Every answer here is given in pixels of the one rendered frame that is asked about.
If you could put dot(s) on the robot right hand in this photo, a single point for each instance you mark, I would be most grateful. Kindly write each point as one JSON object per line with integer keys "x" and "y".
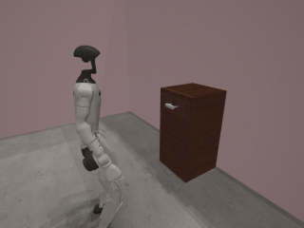
{"x": 112, "y": 173}

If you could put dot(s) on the handle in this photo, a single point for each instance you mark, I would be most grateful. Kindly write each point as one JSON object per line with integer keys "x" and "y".
{"x": 170, "y": 106}

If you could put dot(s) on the robot left shin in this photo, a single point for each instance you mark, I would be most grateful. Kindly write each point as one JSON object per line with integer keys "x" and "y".
{"x": 103, "y": 196}

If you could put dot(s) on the left robot thigh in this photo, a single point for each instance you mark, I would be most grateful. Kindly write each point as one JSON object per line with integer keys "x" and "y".
{"x": 108, "y": 149}

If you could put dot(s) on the robot left hand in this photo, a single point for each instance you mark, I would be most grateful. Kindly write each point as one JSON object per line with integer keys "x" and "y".
{"x": 101, "y": 133}

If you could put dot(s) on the robot right forearm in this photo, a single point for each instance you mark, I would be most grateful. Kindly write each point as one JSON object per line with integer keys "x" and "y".
{"x": 90, "y": 140}

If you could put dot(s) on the robot right upper arm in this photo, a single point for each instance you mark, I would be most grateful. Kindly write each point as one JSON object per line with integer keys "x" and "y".
{"x": 84, "y": 94}

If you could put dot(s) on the drawer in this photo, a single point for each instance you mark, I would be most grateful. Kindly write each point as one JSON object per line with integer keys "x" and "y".
{"x": 183, "y": 106}

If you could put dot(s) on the cabinet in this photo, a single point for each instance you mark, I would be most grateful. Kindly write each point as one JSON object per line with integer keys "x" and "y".
{"x": 189, "y": 148}

